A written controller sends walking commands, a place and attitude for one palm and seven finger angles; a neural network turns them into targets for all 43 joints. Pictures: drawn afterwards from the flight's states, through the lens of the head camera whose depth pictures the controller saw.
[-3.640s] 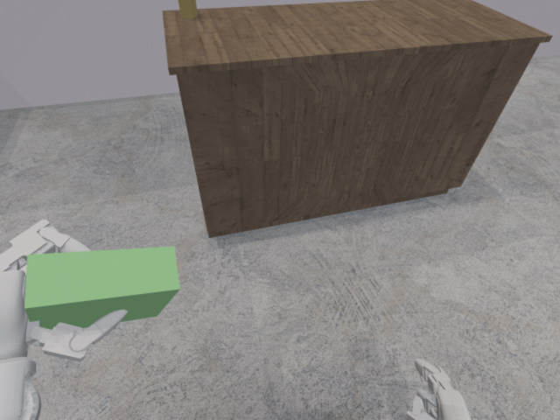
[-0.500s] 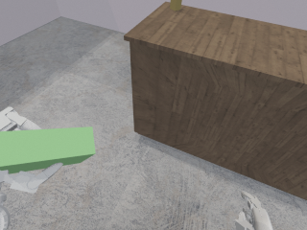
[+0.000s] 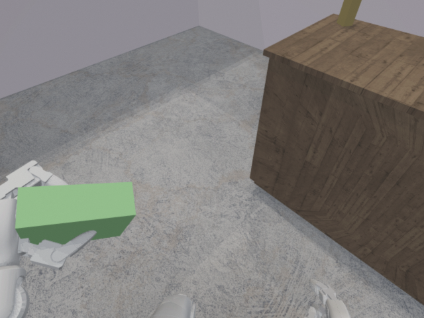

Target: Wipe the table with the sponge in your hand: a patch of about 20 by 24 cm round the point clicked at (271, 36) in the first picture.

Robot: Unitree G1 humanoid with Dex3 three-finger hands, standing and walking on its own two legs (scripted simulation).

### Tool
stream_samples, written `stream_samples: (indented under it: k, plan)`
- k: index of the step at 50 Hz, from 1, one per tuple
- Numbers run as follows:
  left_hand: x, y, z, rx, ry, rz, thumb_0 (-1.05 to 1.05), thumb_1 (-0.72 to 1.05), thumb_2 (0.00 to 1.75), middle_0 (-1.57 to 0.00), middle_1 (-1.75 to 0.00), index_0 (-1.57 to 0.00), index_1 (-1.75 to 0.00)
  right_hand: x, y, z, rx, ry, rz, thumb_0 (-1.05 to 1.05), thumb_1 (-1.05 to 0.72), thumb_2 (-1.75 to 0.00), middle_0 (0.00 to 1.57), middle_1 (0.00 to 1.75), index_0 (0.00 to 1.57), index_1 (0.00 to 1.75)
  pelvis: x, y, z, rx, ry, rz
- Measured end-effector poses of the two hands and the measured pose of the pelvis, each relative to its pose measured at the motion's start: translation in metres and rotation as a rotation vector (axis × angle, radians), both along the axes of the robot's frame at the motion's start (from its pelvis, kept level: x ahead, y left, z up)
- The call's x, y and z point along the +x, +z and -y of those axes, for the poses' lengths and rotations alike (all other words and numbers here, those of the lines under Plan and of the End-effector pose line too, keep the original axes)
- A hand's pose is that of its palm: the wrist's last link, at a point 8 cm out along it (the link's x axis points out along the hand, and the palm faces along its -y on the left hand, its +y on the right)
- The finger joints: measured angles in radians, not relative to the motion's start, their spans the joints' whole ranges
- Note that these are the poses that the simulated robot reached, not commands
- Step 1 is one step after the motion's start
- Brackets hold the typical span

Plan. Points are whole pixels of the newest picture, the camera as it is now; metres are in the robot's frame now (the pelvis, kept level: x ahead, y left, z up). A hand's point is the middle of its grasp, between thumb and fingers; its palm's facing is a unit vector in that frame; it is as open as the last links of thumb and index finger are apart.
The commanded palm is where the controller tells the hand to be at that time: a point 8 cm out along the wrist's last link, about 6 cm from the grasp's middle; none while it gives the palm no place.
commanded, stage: walk to a spot facing it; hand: left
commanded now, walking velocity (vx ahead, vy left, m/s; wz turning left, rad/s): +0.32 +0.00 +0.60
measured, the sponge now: (95, 214) +0.23 +0.20 +0.15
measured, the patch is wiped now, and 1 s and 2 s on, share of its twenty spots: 0.00 0.00 0.00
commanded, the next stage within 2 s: turn to face it in 1.62 s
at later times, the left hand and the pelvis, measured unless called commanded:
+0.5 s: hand out of the picture +0.18 +0.31 +0.19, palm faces +0.56 -0.73 -0.39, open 9.3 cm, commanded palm +0.13 +0.34 +0.18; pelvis +0.03 +0.04 +0.00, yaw +12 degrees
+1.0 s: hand (29, 164) +0.28 +0.31 +0.18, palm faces +0.62 -0.64 -0.45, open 9.3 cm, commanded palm +0.22 +0.34 +0.18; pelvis +0.16 +0.02 +0.00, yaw +18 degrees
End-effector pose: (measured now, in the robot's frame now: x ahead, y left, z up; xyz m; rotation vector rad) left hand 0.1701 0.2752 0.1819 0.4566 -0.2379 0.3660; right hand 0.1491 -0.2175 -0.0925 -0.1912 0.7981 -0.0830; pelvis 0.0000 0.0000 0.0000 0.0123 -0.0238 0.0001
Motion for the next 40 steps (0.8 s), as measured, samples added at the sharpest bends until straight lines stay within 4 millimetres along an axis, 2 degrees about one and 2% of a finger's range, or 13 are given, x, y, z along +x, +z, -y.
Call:
stream_samples:
  k: [6, 10, 15, 18, 23, 27, 31, 36, 40]
  plan:
    - [-0.025, 0.002, -0.015, 0.017, 0.070, -0.037, -0.01, -0.44, 1.02, -0.83, -1.37, -0.83, -1.37, 0.009, 0.017, 0.017, -0.098, 0.021, -0.009, 0.02, -0.90, -0.90, 0.20, 0.30, 0.21, 0.30, 0.000, 0.009, -0.003, 0.027, 0.089, -0.011]
    - [-0.038, 0.006, -0.038, 0.027, 0.139, 0.003, -0.01, -0.44, 1.02, -0.83, -1.37, -0.83, -1.36, 0.025, 0.024, 0.011, -0.154, 0.064, 0.003, 0.02, -0.90, -0.90, 0.20, 0.30, 0.20, 0.30, 0.003, 0.006, -0.015, 0.023, 0.131, -0.026]
    - [-0.041, 0.000, -0.066, 0.033, 0.181, 0.139, -0.01, -0.44, 1.02, -0.83, -1.37, -0.83, -1.36, 0.055, 0.020, -0.020, -0.166, 0.100, 0.089, 0.02, -0.90, -0.90, 0.20, 0.30, 0.20, 0.30, 0.005, -0.017, -0.036, 0.008, 0.160, -0.004]
    - [-0.033, -0.001, -0.075, 0.046, 0.178, 0.145, -0.01, -0.44, 1.02, -0.83, -1.37, -0.83, -1.36, 0.064, 0.018, -0.051, -0.078, 0.119, 0.103, 0.02, -0.90, -0.90, 0.20, 0.30, 0.20, 0.30, 0.007, -0.015, -0.037, 0.002, 0.183, 0.010]
    - [-0.033, 0.016, -0.068, 0.070, 0.152, 0.136, -0.01, -0.44, 1.03, -0.83, -1.37, -0.83, -1.36, 0.068, 0.021, -0.094, 0.040, 0.179, 0.094, 0.02, -0.90, -0.90, 0.20, 0.30, 0.20, 0.30, 0.020, -0.001, -0.036, -0.027, 0.202, -0.006]
    - [-0.032, 0.026, -0.061, 0.093, 0.167, 0.118, -0.01, -0.44, 1.03, -0.83, -1.37, -0.83, -1.36, 0.075, 0.016, -0.108, 0.083, 0.220, 0.061, 0.02, -0.90, -0.90, 0.20, 0.30, 0.21, 0.30, 0.037, 0.006, -0.034, -0.039, 0.208, -0.014]
    - [-0.018, 0.020, -0.061, 0.099, 0.240, 0.066, -0.01, -0.44, 1.03, -0.83, -1.37, -0.83, -1.36, 0.090, 0.003, -0.100, 0.090, 0.241, 0.023, 0.02, -0.90, -0.90, 0.21, 0.30, 0.21, 0.30, 0.058, 0.004, -0.024, -0.034, 0.218, -0.016]
    - [0.014, -0.001, -0.047, 0.072, 0.283, 0.037, -0.01, -0.44, 1.03, -0.83, -1.37, -0.83, -1.36, 0.127, -0.021, -0.068, 0.053, 0.248, 0.005, 0.02, -0.90, -0.90, 0.21, 0.30, 0.21, 0.30, 0.081, -0.014, -0.008, -0.025, 0.250, -0.003]
    - [0.035, -0.003, -0.034, 0.030, 0.239, 0.023, -0.01, -0.44, 1.03, -0.83, -1.37, -0.83, -1.36, 0.153, -0.012, -0.036, -0.020, 0.214, -0.014, 0.02, -0.90, -0.90, 0.21, 0.30, 0.21, 0.30, 0.098, -0.007, -0.005, -0.006, 0.263, 0.000]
